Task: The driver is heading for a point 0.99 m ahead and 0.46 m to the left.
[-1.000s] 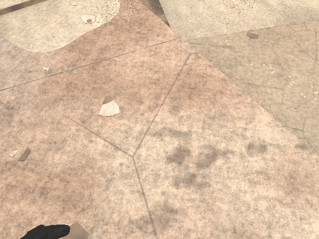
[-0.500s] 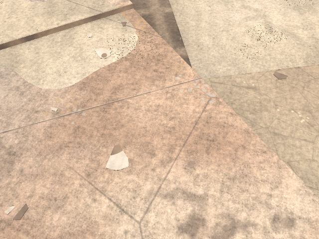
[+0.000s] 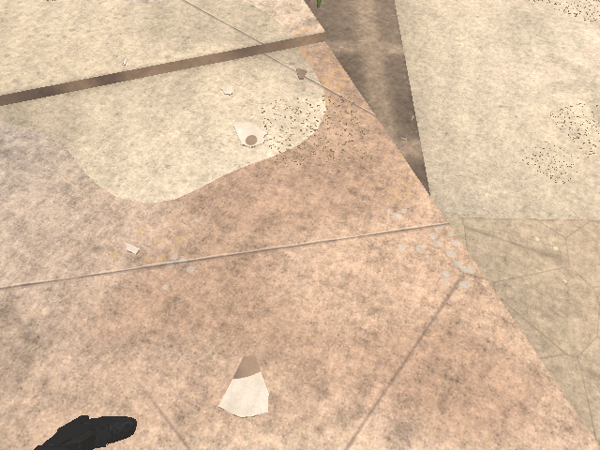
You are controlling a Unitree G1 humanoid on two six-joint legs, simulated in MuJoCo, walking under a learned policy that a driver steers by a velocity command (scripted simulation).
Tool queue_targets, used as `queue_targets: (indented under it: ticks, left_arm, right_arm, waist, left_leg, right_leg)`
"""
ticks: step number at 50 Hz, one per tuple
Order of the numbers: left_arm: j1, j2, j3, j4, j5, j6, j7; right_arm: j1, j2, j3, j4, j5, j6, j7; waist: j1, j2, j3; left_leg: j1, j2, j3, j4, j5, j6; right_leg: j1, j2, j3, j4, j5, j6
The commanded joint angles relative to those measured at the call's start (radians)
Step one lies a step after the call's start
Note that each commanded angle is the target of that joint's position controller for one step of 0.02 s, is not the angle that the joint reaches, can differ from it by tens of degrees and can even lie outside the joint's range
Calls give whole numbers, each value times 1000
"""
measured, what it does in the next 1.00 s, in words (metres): walks ahead, turning left: right foot, then left foot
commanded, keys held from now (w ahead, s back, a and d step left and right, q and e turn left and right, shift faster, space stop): w+q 1.00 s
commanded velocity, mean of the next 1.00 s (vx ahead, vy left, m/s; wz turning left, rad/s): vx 0.50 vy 0.00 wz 0.59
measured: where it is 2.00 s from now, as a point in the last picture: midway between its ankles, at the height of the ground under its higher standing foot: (89, 289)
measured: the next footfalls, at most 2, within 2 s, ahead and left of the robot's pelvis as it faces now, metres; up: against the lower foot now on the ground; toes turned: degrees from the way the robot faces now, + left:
right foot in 0.08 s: +0.22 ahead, -0.14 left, +0.00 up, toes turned +8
left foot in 0.60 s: +0.44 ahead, +0.18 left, +0.00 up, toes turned +24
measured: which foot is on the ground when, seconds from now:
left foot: down 0.00-0.10, up 0.12-0.58, down 0.60-1.00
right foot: up 0.00-0.06, down 0.08-0.62, up 0.64-1.00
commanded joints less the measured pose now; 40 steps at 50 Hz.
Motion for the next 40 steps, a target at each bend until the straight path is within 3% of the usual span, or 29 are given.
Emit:
queue_targets:
  ticks: [1, 3, 4, 5, 6, 7, 8, 9, 10, 11, 13, 17, 21, 25, 27, 28, 29, 30, 31, 32, 33, 34, 35, 36, 37, 40]
  left_arm:
    - [-58, 117, 41, -78, -11, -27, -7]
    - [39, 140, 59, -53, -12, -36, -3]
    - [138, 173, 74, -41, 2, -41, 4]
    - [282, 227, 87, -29, 9, -37, 13]
    - [334, 289, 104, 14, 12, -21, 3]
    - [286, 185, 83, -13, -4, -19, 0]
    - [254, 135, 69, -17, -3, -12, 6]
    - [214, 121, 61, -19, 7, -9, 6]
    - [187, 100, 54, -9, 9, -6, 7]
    - [176, 91, 50, -2, 13, -7, 10]
    - [174, 88, 52, 16, 5, -14, 10]
    - [180, 135, 70, 54, 5, -14, 12]
    - [189, 161, 74, 85, -2, -1, 17]
    - [231, 195, 85, 121, -21, 17, 17]
    - [226, 222, 94, 125, -31, 28, 21]
    - [223, 239, 100, 125, -36, 34, 25]
    - [211, 243, 101, 122, -40, 42, 29]
    - [219, 215, 89, 116, -32, 41, 33]
    - [302, 86, 46, 70, 21, 28, 23]
    - [275, 91, 30, 39, 9, -8, 10]
    - [147, 175, 54, 15, -34, -29, -1]
    - [106, 165, 48, -3, -41, -42, -1]
    - [110, 155, 47, 11, -18, -44, 8]
    - [127, 163, 54, 17, 0, -37, 12]
    - [143, 164, 57, 22, 5, -25, 10]
    - [133, 122, 48, 23, 17, 0, 13]
  right_arm:
    - [22, -159, -47, -47, 2, -1, -10]
    - [-1, -138, -42, -56, -2, 3, -8]
    - [-1, -93, -26, -66, -8, -1, -4]
    - [33, -24, -3, -82, -30, -5, -3]
    - [143, -19, 5, -121, 11, -15, -1]
    - [116, -126, -16, -86, 18, -13, -6]
    - [9, -160, -29, -99, 9, -8, -4]
    - [-35, -143, -29, -107, -1, -3, -4]
    - [-65, -132, -32, -119, -9, -2, 0]
    - [-60, -115, -32, -124, -2, 1, 7]
    - [-58, -76, -26, -129, 5, 11, 13]
    - [-125, -47, -15, -157, -4, 17, 20]
    - [-231, -28, -4, -176, -3, 3, 43]
    - [-318, -33, -5, -214, 2, 2, 65]
    - [-297, -61, -20, -223, -4, 6, 69]
    - [-244, -86, -33, -215, -8, 11, 68]
    - [-116, -123, -57, -185, -7, 15, 63]
    - [58, -181, -90, -138, -3, 23, 47]
    - [101, -297, -111, -128, 6, 26, 27]
    - [108, -283, -96, -168, 3, 6, 35]
    - [91, -208, -74, -155, -7, -8, 42]
    - [45, -185, -65, -148, -8, -18, 41]
    - [-23, -158, -56, -153, -8, -21, 39]
    - [-71, -134, -47, -165, -16, -22, 36]
    - [-96, -126, -42, -173, -24, -22, 33]
    - [-83, -136, -45, -151, -18, -29, 17]
  waist:
    - [22, 134, -44]
    - [83, 151, -67]
    - [134, 122, -150]
    - [170, -34, -289]
    - [108, -382, -341]
    - [138, -203, -235]
    - [161, -111, -131]
    - [145, -43, -78]
    - [131, -46, -38]
    - [112, -76, -23]
    - [102, -93, -16]
    - [105, -49, 0]
    - [142, -36, 23]
    - [157, -37, 52]
    - [123, -60, 23]
    - [86, -77, -17]
    - [8, -66, -84]
    - [-77, -25, -170]
    - [-8, 248, -255]
    - [-15, 250, -441]
    - [-57, 139, -328]
    - [-25, 107, -202]
    - [24, 39, -132]
    - [63, 53, -100]
    - [88, 74, -90]
    - [98, 69, -68]
  left_leg:
    - [-41, 237, -230, -35, 167, 120]
    - [-43, 219, -249, 54, 186, 87]
    - [-91, 170, -203, 208, 183, 55]
    - [-222, 84, -89, 499, -70, 12]
    - [-570, 16, 9, 787, -329, -30]
    - [-655, 93, -21, 890, -259, -48]
    - [-669, 122, 6, 910, -165, -54]
    - [-634, 152, 25, 887, -98, -62]
    - [-621, 177, 25, 839, -55, -65]
    - [-580, 199, 35, 814, -31, -66]
    - [-564, 211, 62, 774, -13, -74]
    - [-614, 227, 75, 622, 101, -95]
    - [-554, 212, 135, 394, 289, -79]
    - [-520, 189, 189, 267, 256, -36]
    - [-439, 140, 237, 238, 159, 4]
    - [-355, 102, 265, 234, 111, 29]
    - [-185, 60, 284, 186, 131, 62]
    - [98, 52, 234, 150, 177, 102]
    - [467, 316, -215, 142, 162, 240]
    - [589, 455, -685, -48, -72, 374]
    - [516, 426, -571, -102, -85, 304]
    - [369, 389, -442, -110, -18, 269]
    - [222, 346, -340, -111, 94, 239]
    - [111, 313, -268, -125, 204, 226]
    - [42, 292, -238, -147, 257, 224]
    - [-68, 262, -155, -171, 374, 232]
  right_leg:
    - [169, 44, -20, -66, -22, -23]
    - [305, 40, -39, -118, -65, -69]
    - [485, -33, 12, -115, -91, -115]
    - [735, -218, 208, -111, -149, -172]
    - [931, -402, 695, -224, -445, -331]
    - [853, -373, 677, -270, -607, -305]
    - [753, -325, 490, -266, -542, -260]
    - [650, -280, 365, -280, -389, -242]
    - [586, -245, 277, -297, -281, -240]
    - [536, -219, 201, -320, -217, -230]
    - [504, -205, 109, -358, -141, -243]
    - [527, -225, -15, -395, 3, -267]
    - [546, -198, -159, -396, 62, -232]
    - [633, -230, -223, -365, 143, -206]
    - [677, -236, -263, -268, 422, -185]
    - [687, -233, -283, -170, 592, -174]
    - [653, -212, -310, 2, 675, -155]
    - [490, -176, -324, 247, 556, -120]
    - [61, -46, -311, 622, -289, -60]
    - [-132, 80, -72, 823, -636, -49]
    - [-226, 21, -10, 840, -540, -66]
    - [-228, -15, -26, 765, -447, -80]
    - [-170, -52, -27, 682, -385, -74]
    - [-95, -75, -23, 615, -346, -65]
    - [-42, -82, -23, 588, -323, -56]
    - [-7, -68, -51, 472, -262, -11]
